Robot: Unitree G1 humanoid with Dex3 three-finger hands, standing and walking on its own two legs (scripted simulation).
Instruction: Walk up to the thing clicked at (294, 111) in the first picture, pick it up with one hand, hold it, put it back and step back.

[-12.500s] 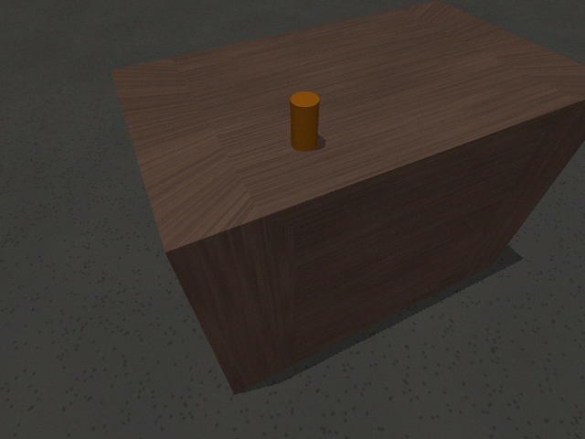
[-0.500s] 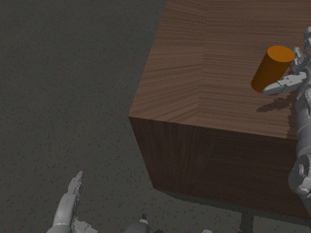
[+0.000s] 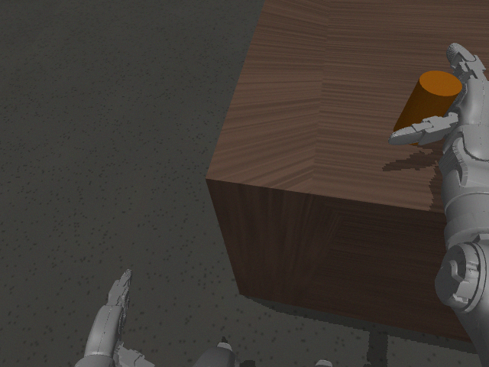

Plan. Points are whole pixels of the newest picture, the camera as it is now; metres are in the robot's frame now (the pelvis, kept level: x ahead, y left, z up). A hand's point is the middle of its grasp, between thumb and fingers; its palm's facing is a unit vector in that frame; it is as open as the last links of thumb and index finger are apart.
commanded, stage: close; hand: right
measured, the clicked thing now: (424, 110) +0.51 -0.18 +0.12
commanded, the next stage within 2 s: settle in 0.42 s
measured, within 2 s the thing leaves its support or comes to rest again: leaves its support in 0.68 s
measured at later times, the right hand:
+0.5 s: hand (423, 102) +0.52 -0.18 +0.13, palm faces +0.13 +0.99 +0.01, open 8.5 cm
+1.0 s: hand (440, 70) +0.53 -0.18 +0.18, palm faces +0.13 +0.99 -0.01, open 7.7 cm
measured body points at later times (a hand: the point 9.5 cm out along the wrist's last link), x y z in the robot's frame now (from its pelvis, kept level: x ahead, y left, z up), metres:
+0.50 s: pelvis +0.00 +0.00 +0.00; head +0.08 -0.01 +0.44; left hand +0.15 +0.26 -0.04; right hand +0.50 -0.23 +0.13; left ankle +0.01 +0.14 -0.69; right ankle +0.00 -0.13 -0.69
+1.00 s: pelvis +0.01 +0.00 +0.01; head +0.08 -0.01 +0.46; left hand +0.15 +0.26 -0.04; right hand +0.52 -0.24 +0.18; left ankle +0.01 +0.14 -0.69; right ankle +0.00 -0.13 -0.69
